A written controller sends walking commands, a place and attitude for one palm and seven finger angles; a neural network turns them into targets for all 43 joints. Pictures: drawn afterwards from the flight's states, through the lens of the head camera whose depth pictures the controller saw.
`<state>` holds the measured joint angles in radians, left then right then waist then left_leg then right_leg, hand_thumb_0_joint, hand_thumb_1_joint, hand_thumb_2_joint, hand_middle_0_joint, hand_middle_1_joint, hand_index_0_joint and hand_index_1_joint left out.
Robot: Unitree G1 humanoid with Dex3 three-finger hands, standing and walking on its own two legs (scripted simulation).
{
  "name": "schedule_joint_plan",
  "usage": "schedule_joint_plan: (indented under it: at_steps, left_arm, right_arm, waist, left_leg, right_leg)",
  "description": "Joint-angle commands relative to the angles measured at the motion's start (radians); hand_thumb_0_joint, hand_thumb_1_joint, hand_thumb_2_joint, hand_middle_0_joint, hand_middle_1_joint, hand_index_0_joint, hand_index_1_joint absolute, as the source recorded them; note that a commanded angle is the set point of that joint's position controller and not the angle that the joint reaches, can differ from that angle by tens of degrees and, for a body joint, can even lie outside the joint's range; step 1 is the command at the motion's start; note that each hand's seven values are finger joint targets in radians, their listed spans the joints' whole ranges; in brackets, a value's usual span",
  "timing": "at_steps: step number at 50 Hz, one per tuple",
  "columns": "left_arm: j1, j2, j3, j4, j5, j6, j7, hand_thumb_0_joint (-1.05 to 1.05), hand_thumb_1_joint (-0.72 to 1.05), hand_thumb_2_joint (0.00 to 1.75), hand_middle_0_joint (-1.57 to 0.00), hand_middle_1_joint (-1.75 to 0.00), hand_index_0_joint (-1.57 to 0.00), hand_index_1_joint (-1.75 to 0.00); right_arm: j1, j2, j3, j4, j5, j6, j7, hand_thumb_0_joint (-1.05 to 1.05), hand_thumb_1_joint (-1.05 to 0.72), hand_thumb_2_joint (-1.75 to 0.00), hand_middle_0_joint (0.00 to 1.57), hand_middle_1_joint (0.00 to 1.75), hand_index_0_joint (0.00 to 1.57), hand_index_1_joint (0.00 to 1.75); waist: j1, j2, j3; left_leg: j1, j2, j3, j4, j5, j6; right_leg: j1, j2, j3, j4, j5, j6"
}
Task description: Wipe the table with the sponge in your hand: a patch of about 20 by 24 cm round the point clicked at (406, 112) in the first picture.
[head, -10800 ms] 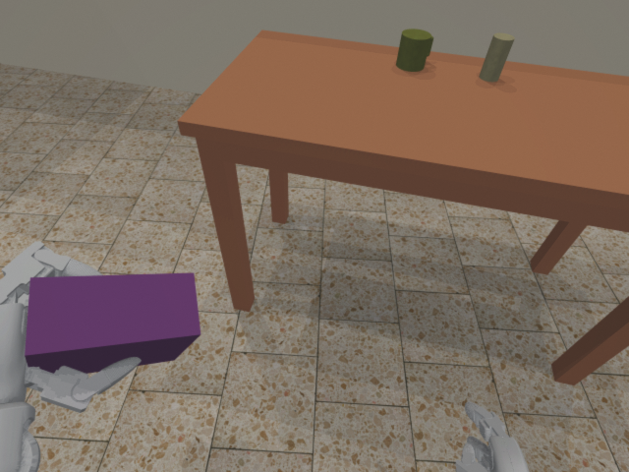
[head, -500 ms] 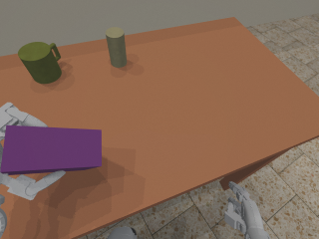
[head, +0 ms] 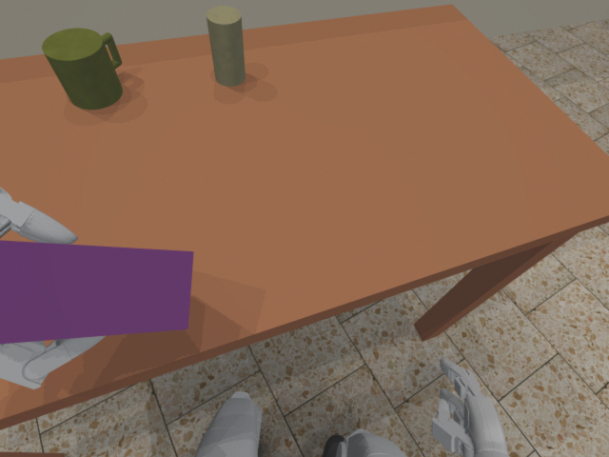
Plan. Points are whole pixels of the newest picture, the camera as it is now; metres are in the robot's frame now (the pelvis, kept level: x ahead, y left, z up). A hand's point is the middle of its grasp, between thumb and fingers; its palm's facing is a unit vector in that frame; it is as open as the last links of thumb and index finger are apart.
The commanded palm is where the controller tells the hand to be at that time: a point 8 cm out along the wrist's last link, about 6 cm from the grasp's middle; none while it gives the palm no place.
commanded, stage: come to a stop and stand still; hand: left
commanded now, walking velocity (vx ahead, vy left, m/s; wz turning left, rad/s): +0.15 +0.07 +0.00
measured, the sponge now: (116, 285) +0.23 +0.20 +0.16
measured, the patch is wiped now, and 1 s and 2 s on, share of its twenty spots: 0.00 0.00 0.00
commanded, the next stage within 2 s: look again from close up in 1.14 s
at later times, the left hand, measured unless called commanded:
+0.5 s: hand out of the picture +0.23 +0.27 +0.19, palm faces +0.39 -0.77 -0.51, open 10.5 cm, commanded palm +0.16 +0.28 +0.20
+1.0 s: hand (34, 256) +0.24 +0.26 +0.18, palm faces +0.38 -0.86 -0.34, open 10.5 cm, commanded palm +0.18 +0.29 +0.20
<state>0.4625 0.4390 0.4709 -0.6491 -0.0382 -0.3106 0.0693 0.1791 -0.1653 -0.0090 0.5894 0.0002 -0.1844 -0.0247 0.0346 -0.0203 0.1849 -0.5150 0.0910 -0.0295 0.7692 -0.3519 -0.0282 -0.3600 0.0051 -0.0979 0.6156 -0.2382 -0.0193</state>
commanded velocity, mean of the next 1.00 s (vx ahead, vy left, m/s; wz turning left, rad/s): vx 0.01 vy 0.00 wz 0.00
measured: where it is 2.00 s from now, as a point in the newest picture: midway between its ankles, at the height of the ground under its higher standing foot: outside the picture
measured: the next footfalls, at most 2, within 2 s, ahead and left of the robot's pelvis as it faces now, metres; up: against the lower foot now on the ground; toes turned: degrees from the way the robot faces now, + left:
left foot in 0.12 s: +0.06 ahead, +0.12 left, +0.00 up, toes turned -1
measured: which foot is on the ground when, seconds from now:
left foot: up 0.00-0.10, down 0.12-1.00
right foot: down 0.00-1.00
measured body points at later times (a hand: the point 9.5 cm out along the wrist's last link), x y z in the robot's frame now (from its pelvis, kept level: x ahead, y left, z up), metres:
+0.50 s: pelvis +0.00 +0.00 +0.02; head +0.03 +0.03 +0.47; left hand +0.21 +0.31 +0.22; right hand +0.17 -0.21 -0.06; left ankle +0.02 +0.12 -0.72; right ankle +0.03 -0.12 -0.72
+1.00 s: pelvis +0.01 +0.01 +0.02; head +0.04 +0.04 +0.47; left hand +0.22 +0.30 +0.20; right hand +0.18 -0.22 -0.05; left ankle +0.02 +0.12 -0.72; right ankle +0.03 -0.12 -0.72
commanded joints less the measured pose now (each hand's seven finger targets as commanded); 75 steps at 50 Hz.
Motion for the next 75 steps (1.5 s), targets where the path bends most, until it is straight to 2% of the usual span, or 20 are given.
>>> schedule_joint_plan:
  at_steps: [1, 4, 6, 7, 8, 10, 14, 21, 22, 23, 24, 25, 31, 35, 40, 46, 55, 56, 71, 75]
  left_arm:
    - [-0.027, 0.097, 0.030, -0.187, -0.037, 0.025, 0.066, 0.00, 0.10, 1.30, -1.20, -1.60, -1.20, -1.60]
    - [-0.046, 0.134, 0.073, -0.154, -0.013, 0.051, 0.101, 0.00, 0.10, 1.30, -1.20, -1.60, -1.20, -1.60]
    - [-0.067, 0.090, 0.031, -0.155, -0.003, 0.034, 0.106, 0.00, 0.10, 1.30, -1.20, -1.60, -1.20, -1.60]
    - [-0.076, 0.133, 0.060, -0.162, 0.003, 0.032, 0.103, 0.00, 0.10, 1.30, -1.20, -1.60, -1.20, -1.60]
    - [-0.057, 0.140, 0.061, -0.153, 0.004, 0.035, 0.091, 0.00, 0.10, 1.30, -1.20, -1.60, -1.20, -1.60]
    - [-0.077, 0.123, 0.047, -0.203, 0.010, 0.033, 0.086, 0.00, 0.10, 1.30, -1.20, -1.60, -1.20, -1.60]
    - [-0.008, 0.103, 0.020, -0.154, 0.005, 0.041, 0.076, 0.00, 0.10, 1.30, -1.20, -1.60, -1.20, -1.60]
    - [-0.061, 0.068, -0.013, -0.066, -0.004, 0.056, 0.073, 0.00, 0.10, 1.30, -1.20, -1.60, -1.20, -1.60]
    - [-1.073, 0.884, 0.567, -0.258, 0.151, -0.055, 0.061, 0.00, 0.10, 1.30, -1.20, -1.60, -1.20, -1.60]
    - [-0.489, 0.248, 0.154, 0.328, 0.045, -0.009, 0.014, 0.00, 0.10, 1.30, -1.20, -1.60, -1.20, -1.60]
    - [-0.290, 0.152, 0.069, 0.329, 0.020, 0.001, 0.000, 0.00, 0.10, 1.30, -1.20, -1.60, -1.20, -1.60]
    - [-0.210, 0.011, -0.067, 0.268, -0.017, 0.004, -0.001, 0.00, 0.10, 1.30, -1.20, -1.60, -1.20, -1.60]
    - [-0.106, 0.078, -0.042, -0.010, -0.011, 0.021, 0.046, 0.00, 0.10, 1.30, -1.20, -1.60, -1.20, -1.60]
    - [-0.145, 0.193, 0.095, -0.039, -0.014, 0.016, 0.067, 0.00, 0.10, 1.30, -1.20, -1.60, -1.20, -1.60]
    - [-0.180, 0.138, 0.050, -0.057, -0.015, 0.007, 0.062, 0.00, 0.10, 1.30, -1.20, -1.60, -1.20, -1.60]
    - [-0.139, 0.037, -0.058, -0.030, -0.005, 0.028, 0.053, 0.00, 0.10, 1.30, -1.20, -1.60, -1.20, -1.60]
    - [-0.126, 0.121, 0.031, -0.073, -0.004, 0.044, 0.065, 0.00, 0.10, 1.30, -1.20, -1.60, -1.20, -1.60]
    - [-0.119, 0.069, -0.018, -0.049, -0.011, 0.043, 0.058, 0.00, 0.10, 1.30, -1.20, -1.60, -1.20, -1.60]
    - [-0.107, 0.052, -0.044, -0.044, -0.008, 0.061, 0.063, 0.00, 0.10, 1.30, -1.20, -1.60, -1.20, -1.60]
    - [-0.111, 0.109, 0.010, -0.065, -0.004, 0.066, 0.072, 0.00, 0.10, 1.30, -1.20, -1.60, -1.20, -1.60]
  right_arm:
    - [-0.033, -0.108, -0.022, -0.100, -0.005, -0.006, 0.005, 0.00, -0.90, -0.90, 0.20, 0.30, 0.20, 0.30]
    - [-0.055, -0.116, -0.018, -0.103, -0.001, -0.026, -0.021, 0.00, -0.90, -0.90, 0.20, 0.30, 0.20, 0.30]
    - [-0.059, -0.147, -0.027, -0.112, 0.001, -0.040, -0.031, 0.00, -0.90, -0.90, 0.20, 0.30, 0.20, 0.30]
    - [-0.063, -0.162, -0.045, -0.131, 0.012, -0.042, -0.029, 0.00, -0.90, -0.90, 0.20, 0.30, 0.20, 0.30]
    - [-0.062, -0.139, -0.037, -0.127, 0.010, -0.039, -0.021, 0.00, -0.90, -0.90, 0.20, 0.30, 0.20, 0.30]
    - [-0.088, -0.132, -0.030, -0.144, 0.006, -0.042, -0.015, 0.00, -0.90, -0.90, 0.20, 0.30, 0.20, 0.30]
    - [-0.036, -0.155, -0.037, -0.138, 0.012, -0.040, 0.003, 0.00, -0.90, -0.90, 0.20, 0.30, 0.20, 0.30]
    - [-0.042, -0.148, -0.024, -0.137, 0.012, -0.004, -0.008, 0.00, -0.90, -0.90, 0.20, 0.30, 0.20, 0.30]
    - [0.054, -0.195, -0.031, -0.113, -0.048, -0.057, -0.017, 0.00, -0.90, -0.90, 0.20, 0.30, 0.20, 0.30]
    - [-0.002, -0.066, 0.009, -0.062, -0.007, -0.050, -0.019, 0.00, -0.90, -0.90, 0.20, 0.30, 0.20, 0.30]
    - [0.036, -0.158, -0.040, -0.123, -0.004, -0.069, -0.017, 0.00, -0.90, -0.90, 0.20, 0.30, 0.20, 0.30]
    - [-0.008, -0.148, -0.033, -0.124, 0.017, -0.068, 0.005, 0.00, -0.90, -0.90, 0.20, 0.30, 0.20, 0.30]
    - [-0.068, -0.159, -0.027, -0.162, 0.012, -0.050, 0.023, 0.00, -0.90, -0.90, 0.20, 0.30, 0.20, 0.30]
    - [-0.100, -0.162, -0.026, -0.165, 0.012, -0.034, -0.008, 0.00, -0.90, -0.90, 0.20, 0.30, 0.20, 0.30]
    - [-0.092, -0.155, -0.024, -0.167, 0.017, -0.038, -0.015, 0.00, -0.90, -0.90, 0.20, 0.30, 0.20, 0.30]
    - [-0.068, -0.160, -0.026, -0.146, 0.012, -0.041, 0.002, 0.00, -0.90, -0.90, 0.20, 0.30, 0.20, 0.30]
    - [-0.099, -0.153, -0.025, -0.158, 0.016, -0.017, -0.005, 0.00, -0.90, -0.90, 0.20, 0.30, 0.20, 0.30]
    - [-0.083, -0.147, -0.018, -0.160, 0.010, -0.011, -0.005, 0.00, -0.90, -0.90, 0.20, 0.30, 0.20, 0.30]
    - [-0.083, -0.148, -0.020, -0.161, 0.013, 0.003, -0.011, 0.00, -0.90, -0.90, 0.20, 0.30, 0.20, 0.30]
    - [-0.100, -0.152, -0.027, -0.165, 0.021, 0.000, -0.014, 0.00, -0.90, -0.90, 0.20, 0.30, 0.20, 0.30]
  waist:
    - [-0.049, -0.087, -0.269]
    - [-0.037, -0.074, -0.242]
    - [-0.019, 0.122, -0.227]
    - [0.003, 0.122, -0.250]
    - [-0.020, 0.250, -0.279]
    - [-0.018, 0.319, -0.221]
    - [-0.031, 0.126, -0.267]
    - [-0.034, 0.114, -0.234]
    - [0.026, 0.011, -0.127]
    - [-0.011, -0.050, -0.312]
    - [0.030, 0.034, -0.297]
    - [0.010, 0.159, -0.346]
    - [0.007, -0.029, -0.301]
    - [0.001, 0.028, -0.245]
    - [-0.004, 0.150, -0.270]
    - [-0.011, 0.080, -0.289]
    - [-0.008, 0.107, -0.291]
    - [-0.012, 0.082, -0.273]
    - [-0.014, 0.097, -0.264]
    - [-0.012, 0.079, -0.272]
  left_leg:
    - [0.255, -0.071, -0.009, 0.259, -0.107, 0.009]
    - [0.304, -0.095, 0.044, -0.283, -0.031, 0.032]
    - [0.319, 0.048, -0.108, -0.472, 0.204, 0.076]
    - [0.319, 0.117, -0.149, -0.446, 0.357, 0.099]
    - [0.277, 0.133, -0.195, -0.488, 0.269, 0.078]
    - [0.209, 0.116, -0.175, -0.495, 0.180, 0.088]
    - [0.232, 0.046, -0.120, -0.385, 0.225, 0.053]
    - [0.211, 0.013, -0.085, -0.443, 0.093, 0.054]
    - [0.127, 0.002, 0.018, -0.271, 0.280, 0.065]
    - [0.293, -0.080, 0.020, -0.304, 0.261, 0.052]
    - [0.337, -0.070, 0.028, -0.289, 0.275, 0.026]
    - [0.382, -0.055, 0.040, -0.319, 0.301, 0.033]
    - [0.276, -0.050, 0.017, -0.374, 0.150, 0.041]
    - [0.267, -0.050, 0.003, -0.402, 0.077, 0.044]
    - [0.274, -0.044, 0.007, -0.410, 0.143, 0.047]
    - [0.308, -0.042, 0.012, -0.383, 0.300, 0.037]
    - [0.302, -0.036, 0.011, -0.399, 0.287, 0.032]
    - [0.274, -0.036, -0.002, -0.409, 0.284, 0.033]
    - [0.275, -0.034, -0.006, -0.428, 0.228, 0.033]
    - [0.281, -0.033, -0.002, -0.421, 0.196, 0.033]
  right_leg:
    - [-0.144, -0.369, 0.415, -0.402, -0.322, -0.208]
    - [0.055, -0.214, 0.241, -0.262, -0.170, -0.086]
    - [0.135, -0.076, 0.129, -0.091, -0.005, -0.016]
    - [0.159, -0.060, 0.109, -0.051, 0.017, 0.002]
    - [0.183, -0.065, 0.089, -0.013, -0.102, 0.008]
    - [0.202, -0.056, 0.084, -0.020, -0.085, 0.003]
    - [0.324, -0.068, 0.076, -0.213, 0.173, -0.007]
    - [0.297, -0.060, 0.102, -0.225, 0.133, 0.000]
    - [0.140, -0.089, 0.169, -0.283, 0.162, 0.010]
    - [0.154, -0.134, 0.170, -0.267, 0.189, -0.040]
    - [0.177, -0.117, 0.284, -0.284, 0.285, -0.039]
    - [0.226, -0.116, 0.218, -0.235, 0.282, -0.035]
    - [0.247, -0.076, 0.140, -0.255, 0.054, 0.008]
    - [0.197, -0.058, 0.150, -0.279, -0.017, 0.008]
    - [0.260, -0.046, 0.127, -0.228, 0.118, 0.005]
    - [0.281, -0.039, 0.097, -0.222, 0.241, 0.014]
    - [0.296, -0.041, 0.107, -0.221, 0.249, 0.014]
    - [0.306, -0.042, 0.090, -0.227, 0.240, 0.014]
    - [0.301, -0.046, 0.093, -0.248, 0.209, 0.016]
    - [0.301, -0.050, 0.110, -0.255, 0.200, 0.016]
